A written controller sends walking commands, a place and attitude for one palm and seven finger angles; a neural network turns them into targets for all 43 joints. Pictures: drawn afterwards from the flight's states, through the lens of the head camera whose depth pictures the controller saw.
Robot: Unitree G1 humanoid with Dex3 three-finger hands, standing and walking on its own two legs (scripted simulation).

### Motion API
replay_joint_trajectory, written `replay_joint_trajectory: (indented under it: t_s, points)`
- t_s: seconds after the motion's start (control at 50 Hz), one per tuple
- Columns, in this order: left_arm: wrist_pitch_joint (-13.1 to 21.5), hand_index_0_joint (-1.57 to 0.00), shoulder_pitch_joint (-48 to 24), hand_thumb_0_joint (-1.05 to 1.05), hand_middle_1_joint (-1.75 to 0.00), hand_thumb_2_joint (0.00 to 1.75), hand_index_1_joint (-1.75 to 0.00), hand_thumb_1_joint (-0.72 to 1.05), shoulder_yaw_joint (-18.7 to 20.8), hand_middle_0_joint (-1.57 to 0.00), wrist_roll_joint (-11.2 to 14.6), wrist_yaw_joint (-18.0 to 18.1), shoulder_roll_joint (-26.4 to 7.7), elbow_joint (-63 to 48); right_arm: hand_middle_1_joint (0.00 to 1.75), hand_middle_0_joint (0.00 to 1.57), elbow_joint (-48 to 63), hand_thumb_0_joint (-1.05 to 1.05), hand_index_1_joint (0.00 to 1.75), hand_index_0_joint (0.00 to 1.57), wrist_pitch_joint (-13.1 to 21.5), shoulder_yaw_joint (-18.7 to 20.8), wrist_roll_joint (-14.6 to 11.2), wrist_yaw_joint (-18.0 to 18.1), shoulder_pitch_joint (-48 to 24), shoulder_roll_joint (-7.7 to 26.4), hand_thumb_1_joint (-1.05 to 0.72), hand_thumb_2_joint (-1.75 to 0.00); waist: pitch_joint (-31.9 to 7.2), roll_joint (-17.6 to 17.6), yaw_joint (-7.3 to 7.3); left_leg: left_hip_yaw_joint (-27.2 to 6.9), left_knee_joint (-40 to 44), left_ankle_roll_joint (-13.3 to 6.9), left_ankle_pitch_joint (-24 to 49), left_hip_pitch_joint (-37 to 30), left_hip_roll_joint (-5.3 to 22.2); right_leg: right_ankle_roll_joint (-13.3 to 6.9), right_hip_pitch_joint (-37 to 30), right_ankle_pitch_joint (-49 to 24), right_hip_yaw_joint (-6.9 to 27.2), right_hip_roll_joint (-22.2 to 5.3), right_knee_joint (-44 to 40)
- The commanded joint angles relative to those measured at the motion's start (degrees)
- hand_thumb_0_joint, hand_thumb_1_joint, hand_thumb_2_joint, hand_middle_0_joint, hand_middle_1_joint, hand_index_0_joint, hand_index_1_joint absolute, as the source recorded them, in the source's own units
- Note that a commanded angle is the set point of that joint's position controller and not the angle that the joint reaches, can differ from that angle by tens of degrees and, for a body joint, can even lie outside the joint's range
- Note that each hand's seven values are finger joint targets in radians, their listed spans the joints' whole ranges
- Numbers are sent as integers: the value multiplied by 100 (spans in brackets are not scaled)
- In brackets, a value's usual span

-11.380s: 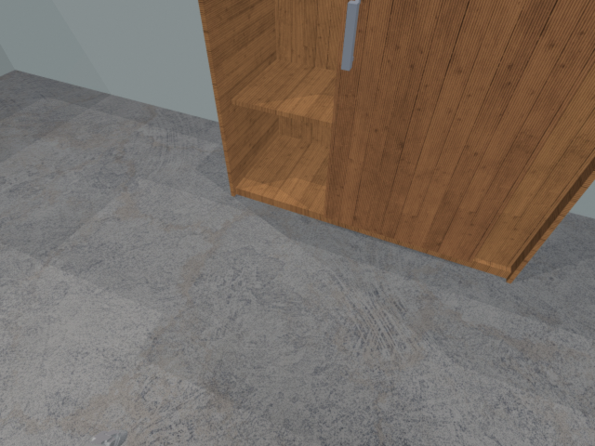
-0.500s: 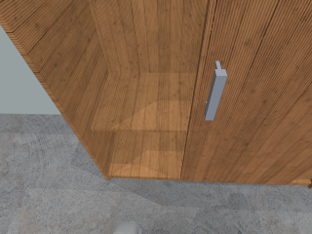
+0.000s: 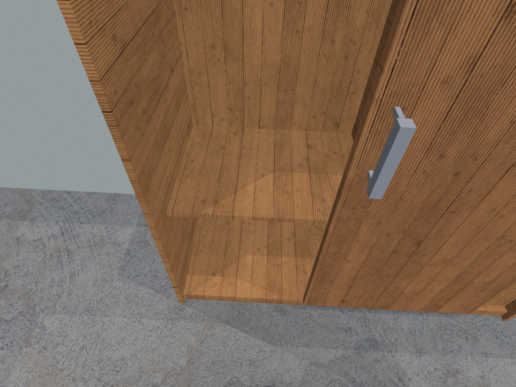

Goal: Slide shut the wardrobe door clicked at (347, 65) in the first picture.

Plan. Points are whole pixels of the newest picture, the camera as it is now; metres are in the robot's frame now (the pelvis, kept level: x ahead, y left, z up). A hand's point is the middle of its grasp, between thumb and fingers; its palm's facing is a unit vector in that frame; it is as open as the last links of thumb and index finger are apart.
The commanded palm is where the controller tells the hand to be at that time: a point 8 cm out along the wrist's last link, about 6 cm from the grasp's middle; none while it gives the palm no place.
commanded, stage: come to a stop and stand still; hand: right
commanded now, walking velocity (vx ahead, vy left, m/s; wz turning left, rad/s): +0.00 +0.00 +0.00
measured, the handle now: (385, 154) +0.51 -0.21 +0.09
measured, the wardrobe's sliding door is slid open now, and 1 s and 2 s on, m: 0.47 0.47 0.47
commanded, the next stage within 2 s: look again from close up in 0.88 s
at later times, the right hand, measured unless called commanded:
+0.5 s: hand out of the picture -0.05 -0.16 -0.17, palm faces +0.05 +0.99 -0.15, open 7.4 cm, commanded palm none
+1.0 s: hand out of the picture -0.01 -0.18 -0.17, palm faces +0.02 +0.98 -0.17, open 7.4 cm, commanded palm none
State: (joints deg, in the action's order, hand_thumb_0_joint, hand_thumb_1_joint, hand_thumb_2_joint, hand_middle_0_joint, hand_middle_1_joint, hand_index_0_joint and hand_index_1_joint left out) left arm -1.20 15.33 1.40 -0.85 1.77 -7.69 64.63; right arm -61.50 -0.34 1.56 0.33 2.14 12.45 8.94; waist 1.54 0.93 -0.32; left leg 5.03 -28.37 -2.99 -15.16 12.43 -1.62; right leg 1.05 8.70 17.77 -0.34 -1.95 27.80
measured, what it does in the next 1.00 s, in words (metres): stands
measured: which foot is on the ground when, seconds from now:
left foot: down 0.00-1.00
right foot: down 0.00-1.00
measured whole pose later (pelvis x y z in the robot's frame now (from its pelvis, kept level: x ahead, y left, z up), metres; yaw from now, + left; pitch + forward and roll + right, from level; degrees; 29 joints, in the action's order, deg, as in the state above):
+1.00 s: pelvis +0.00 -0.02 +0.01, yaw +1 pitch -1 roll +0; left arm 1.1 19.3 -0.7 -0.6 2.1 -5.9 65.5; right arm -65.9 1.1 -0.1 0.7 2.6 17.6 6.4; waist 0.9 0.6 0.2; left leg 3.1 -23.8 -1.2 -12.4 10.4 -0.3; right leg -0.4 6.2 15.8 -2.2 -0.3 23.1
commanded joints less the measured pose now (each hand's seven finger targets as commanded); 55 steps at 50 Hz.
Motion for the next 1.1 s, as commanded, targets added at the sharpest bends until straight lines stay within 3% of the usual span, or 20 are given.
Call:
replay_joint_trajectory:
  t_s: [0.0,0.04,0.12,0.24,0.4,0.54,0.76,0.9,0.94,0.96,0.98,1.0,1.02,1.04,1.08]
  points:
    - [169,-20,280,0,-30,90,-30,90,-2,-20,10,84,-473,-12,30,20,11,0,30,20,76,53,-35,-2,263,475,-90,-90,42,527,96,-860,835,111,1005,-326,706,-218,103,-1226,445,-520,-811]
    - [160,-20,228,0,-30,90,-30,90,-44,-20,15,82,-412,-11,30,20,-82,0,30,20,71,24,-30,-15,382,485,-90,-90,270,512,125,-837,943,106,817,-407,691,-205,275,-842,414,-490,-1015]
    - [122,-20,384,0,-30,90,-30,90,-60,-20,11,78,-390,2,30,20,-219,0,30,20,69,-21,-16,-30,479,464,-90,-90,568,79,78,-940,1257,109,170,-180,718,-193,305,-260,330,-366,-1126]
    - [123,-20,628,0,-30,90,-30,90,-76,-20,3,66,-381,-4,30,20,-285,0,30,20,94,-29,-6,-29,674,393,-90,-90,562,-156,25,-1041,1415,129,-298,61,741,-219,215,-170,262,-268,-1082]
    - [178,-20,826,0,-30,90,-30,90,-98,-20,22,75,-299,38,30,20,-348,0,30,20,131,-40,-7,-8,902,269,-90,-90,463,-130,42,-937,1250,109,16,-18,728,-242,275,-287,293,-300,-1077]
    - [261,-20,935,0,-30,90,-30,90,-125,-20,35,102,-239,86,30,20,-393,0,30,20,160,-55,-7,15,994,168,-90,-90,344,-4,57,-796,989,99,738,-242,731,-245,254,-766,336,-376,-1096]
    - [284,-20,1013,0,-30,90,-30,90,-138,-20,37,117,-239,113,30,20,-396,0,30,20,148,-71,-3,39,941,168,-90,-90,542,-22,52,-756,880,113,942,-217,714,-246,264,-969,334,-401,-1118]
    - [286,-20,977,0,-30,90,-30,90,-118,-20,39,111,-273,80,30,20,-362,0,30,20,167,-72,5,39,947,217,-90,-90,410,-152,40,-772,886,105,1117,-264,730,-266,111,-1109,306,-401,-1041]
    - [292,-20,955,0,-30,90,-30,90,-121,-20,39,113,-264,83,30,20,-349,0,30,20,170,-68,1,40,936,216,-90,-90,419,-48,35,-787,880,100,1163,-271,746,-256,100,-1149,304,-398,-1061]
    - [370,-20,167,0,-30,90,-30,90,-106,-20,77,-7,-582,-348,30,20,-460,0,30,20,321,-103,91,244,1237,476,-90,-90,555,-228,290,-912,554,157,3233,-171,1053,-95,704,-1381,-50,-462,125]
    - [279,-20,544,0,-30,90,-30,90,-97,-20,38,-1,-301,-532,30,20,-217,0,30,20,342,-62,45,195,1100,623,-90,-90,127,-94,-38,-1287,678,-22,1965,-225,1263,-124,592,47,124,-140,-50]
    - [240,-20,504,0,-30,90,-30,90,-105,-20,-45,-31,-325,-531,30,20,-118,0,30,20,356,-27,42,116,872,723,-90,-90,240,201,-16,-1130,615,-62,1397,-63,1174,-223,617,32,107,-65,-142]
    - [287,-20,649,0,-30,90,-30,90,-130,-20,-38,-30,-282,-476,30,20,-167,0,30,20,353,-104,35,86,824,515,-90,-90,111,182,-84,-1036,561,-105,487,134,990,-245,548,-186,191,-168,-243]
    - [327,-20,805,0,-30,90,-30,90,-153,-20,-45,-28,-303,-473,30,20,-140,0,30,20,344,-121,40,68,811,398,-90,-90,-12,181,-78,-925,459,-79,233,87,850,-287,532,-474,285,-253,-284]
    - [359,-20,767,0,-30,90,-30,90,-165,-20,-17,-9,-370,-482,30,20,-129,0,30,20,315,-144,31,37,787,339,-90,-90,-49,88,-34,-821,313,-36,482,-59,746,-345,563,-789,373,-349,-378]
